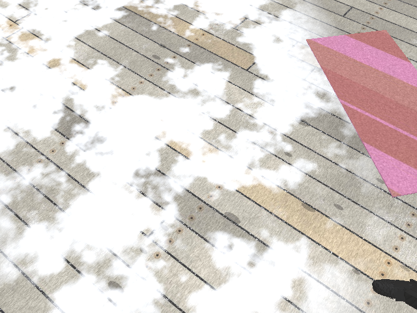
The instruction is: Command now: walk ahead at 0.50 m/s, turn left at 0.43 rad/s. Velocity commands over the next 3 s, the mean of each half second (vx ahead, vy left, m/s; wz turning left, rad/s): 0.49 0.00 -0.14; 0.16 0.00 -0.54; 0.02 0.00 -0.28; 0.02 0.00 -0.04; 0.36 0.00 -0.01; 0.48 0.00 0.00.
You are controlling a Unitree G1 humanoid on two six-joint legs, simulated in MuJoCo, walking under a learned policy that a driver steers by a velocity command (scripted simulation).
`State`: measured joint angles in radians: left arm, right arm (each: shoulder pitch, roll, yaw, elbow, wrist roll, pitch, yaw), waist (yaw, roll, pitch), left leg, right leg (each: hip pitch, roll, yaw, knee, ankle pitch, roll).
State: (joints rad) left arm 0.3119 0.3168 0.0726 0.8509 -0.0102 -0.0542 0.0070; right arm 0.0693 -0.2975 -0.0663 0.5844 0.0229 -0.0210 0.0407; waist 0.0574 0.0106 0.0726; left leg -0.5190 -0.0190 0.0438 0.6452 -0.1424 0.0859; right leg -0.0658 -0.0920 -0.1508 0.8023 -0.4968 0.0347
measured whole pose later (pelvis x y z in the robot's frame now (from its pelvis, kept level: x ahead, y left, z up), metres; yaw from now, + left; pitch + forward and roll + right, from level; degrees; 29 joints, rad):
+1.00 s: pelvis +0.47 -0.04 +0.01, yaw -27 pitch +3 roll +0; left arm 0.17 0.33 0.08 0.66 -0.01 0.04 0.03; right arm 0.15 -0.29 -0.05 0.69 -0.02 -0.03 -0.02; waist 0.02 -0.03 0.01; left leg -0.40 -0.02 -0.07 0.54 -0.18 -0.01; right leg -0.37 0.14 0.21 0.72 -0.44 -0.01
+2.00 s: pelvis +0.49 -0.08 +0.02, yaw -34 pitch -1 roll +0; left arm 0.24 0.24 0.04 0.89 0.00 0.01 0.02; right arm 0.21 -0.26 -0.05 1.00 0.01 0.00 -0.04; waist -0.01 0.01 0.01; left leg -0.23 0.06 -0.01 0.55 -0.33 -0.04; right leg -0.15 0.04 0.02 0.50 -0.32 -0.03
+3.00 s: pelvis +0.88 -0.32 +0.03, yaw -33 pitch +1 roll -2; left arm 0.34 0.25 0.05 0.99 -0.01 -0.09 -0.01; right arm 0.10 -0.28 -0.06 0.87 0.01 -0.08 -0.01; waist 0.07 0.04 0.02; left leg -0.68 0.15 -0.05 0.72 0.02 0.00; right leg -0.04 0.08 -0.05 0.20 -0.18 -0.05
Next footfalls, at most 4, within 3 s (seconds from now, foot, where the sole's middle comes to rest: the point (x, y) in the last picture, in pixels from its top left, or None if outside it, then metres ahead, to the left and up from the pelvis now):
0.50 right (275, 305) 0.46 -0.15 -0.75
0.96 left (219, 253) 0.61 0.02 -0.75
1.32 right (283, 312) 0.44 -0.17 -0.75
2.66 right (340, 201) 0.83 -0.40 -0.75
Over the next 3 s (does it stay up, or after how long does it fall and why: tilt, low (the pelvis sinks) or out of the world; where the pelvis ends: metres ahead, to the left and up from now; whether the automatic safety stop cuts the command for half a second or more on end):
stays up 0.88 -0.32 0.03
